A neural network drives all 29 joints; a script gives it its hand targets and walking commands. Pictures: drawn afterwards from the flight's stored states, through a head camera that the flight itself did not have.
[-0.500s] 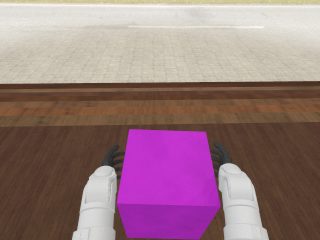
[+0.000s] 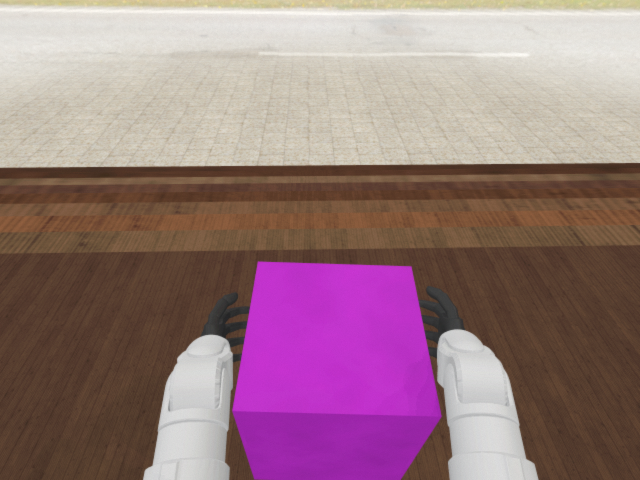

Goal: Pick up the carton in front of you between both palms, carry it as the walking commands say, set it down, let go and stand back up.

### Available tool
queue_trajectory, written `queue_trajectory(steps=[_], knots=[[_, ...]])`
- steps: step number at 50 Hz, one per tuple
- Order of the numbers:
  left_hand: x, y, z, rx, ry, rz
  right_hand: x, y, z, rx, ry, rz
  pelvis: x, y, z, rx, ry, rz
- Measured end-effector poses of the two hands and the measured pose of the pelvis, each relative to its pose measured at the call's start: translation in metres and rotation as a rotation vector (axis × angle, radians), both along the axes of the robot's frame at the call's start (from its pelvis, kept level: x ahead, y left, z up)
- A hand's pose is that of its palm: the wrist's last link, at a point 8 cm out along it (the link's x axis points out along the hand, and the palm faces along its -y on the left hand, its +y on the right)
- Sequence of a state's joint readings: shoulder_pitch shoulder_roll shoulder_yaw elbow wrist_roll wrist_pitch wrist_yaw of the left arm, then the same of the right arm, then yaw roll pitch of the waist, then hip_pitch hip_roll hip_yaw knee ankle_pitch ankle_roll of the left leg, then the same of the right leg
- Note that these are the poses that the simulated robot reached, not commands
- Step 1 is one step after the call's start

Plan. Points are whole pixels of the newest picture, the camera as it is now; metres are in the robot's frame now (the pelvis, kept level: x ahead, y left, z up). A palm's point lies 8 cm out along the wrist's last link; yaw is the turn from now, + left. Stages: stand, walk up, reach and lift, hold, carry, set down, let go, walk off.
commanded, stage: hold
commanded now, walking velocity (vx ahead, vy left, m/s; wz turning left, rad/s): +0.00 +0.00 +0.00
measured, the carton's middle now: (330, 375) +0.29 +0.00 -0.03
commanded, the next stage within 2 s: carry in 0.04 s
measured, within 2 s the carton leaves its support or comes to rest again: neither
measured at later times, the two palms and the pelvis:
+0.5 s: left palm (229, 276) +0.38 +0.14 +0.08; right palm (438, 270) +0.39 -0.16 +0.08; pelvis +0.12 -0.01 -0.01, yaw -2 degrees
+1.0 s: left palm (282, 171) +0.66 +0.09 +0.08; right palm (433, 167) +0.68 -0.21 +0.08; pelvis +0.40 -0.07 +0.00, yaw +1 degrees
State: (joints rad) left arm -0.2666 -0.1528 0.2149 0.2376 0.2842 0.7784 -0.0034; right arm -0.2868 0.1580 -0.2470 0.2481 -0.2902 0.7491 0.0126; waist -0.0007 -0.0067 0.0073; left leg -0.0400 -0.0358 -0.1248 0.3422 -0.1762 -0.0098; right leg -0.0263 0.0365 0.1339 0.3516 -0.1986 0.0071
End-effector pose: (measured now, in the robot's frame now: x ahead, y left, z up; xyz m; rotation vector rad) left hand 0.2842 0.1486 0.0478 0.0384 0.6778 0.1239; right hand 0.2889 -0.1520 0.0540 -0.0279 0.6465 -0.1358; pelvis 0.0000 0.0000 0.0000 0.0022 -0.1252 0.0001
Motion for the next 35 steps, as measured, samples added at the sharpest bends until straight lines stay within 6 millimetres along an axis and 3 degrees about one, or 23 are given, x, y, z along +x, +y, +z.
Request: queue_trajectory(steps=[10, 15, 19, 26, 31, 35], knots=[[0.016, -0.007, 0.007, -0.006, -0.046, 0.004, 0.012, -0.007, 0.005, 0.022, -0.046, -0.019, 0.011, -0.005, -0.008, 0.003, 0.126, -0.029], [0.036, -0.021, 0.018, -0.024, -0.047, 0.015, 0.031, -0.021, 0.013, 0.043, -0.046, -0.034, 0.038, -0.016, -0.011, -0.005, 0.171, -0.004], [0.056, -0.02, 0.025, -0.028, -0.003, 0.038, 0.058, -0.019, 0.022, 0.054, -0.003, -0.028, 0.065, -0.016, -0.004, 0.02, 0.205, 0.009], [0.108, -0.005, 0.027, -0.065, 0.004, 0.064, 0.109, -0.005, 0.025, 0.067, 0.003, -0.037, 0.127, -0.006, -0.01, 0.025, 0.224, -0.039], [0.158, -0.021, 0.031, -0.061, 0.063, 0.02, 0.143, -0.021, 0.026, 0.073, 0.061, -0.088, 0.176, -0.011, -0.001, -0.006, 0.234, -0.045], [0.211, -0.041, 0.036, -0.062, 0.035, 0.0, 0.191, -0.04, 0.031, 0.084, 0.032, -0.114, 0.221, -0.025, -0.004, -0.009, 0.227, -0.04]])
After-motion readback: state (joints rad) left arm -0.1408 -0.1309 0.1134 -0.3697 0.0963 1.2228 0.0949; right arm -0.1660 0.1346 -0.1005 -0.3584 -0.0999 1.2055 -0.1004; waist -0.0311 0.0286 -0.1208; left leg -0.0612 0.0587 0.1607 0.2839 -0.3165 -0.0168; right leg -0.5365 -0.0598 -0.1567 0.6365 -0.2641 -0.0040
